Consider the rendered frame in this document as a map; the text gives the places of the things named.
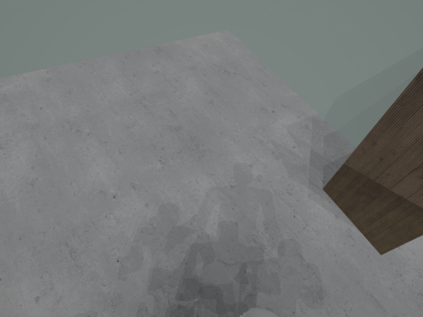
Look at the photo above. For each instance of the cupboard door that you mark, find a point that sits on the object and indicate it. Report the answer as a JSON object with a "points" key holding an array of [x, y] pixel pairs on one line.
{"points": [[391, 154]]}

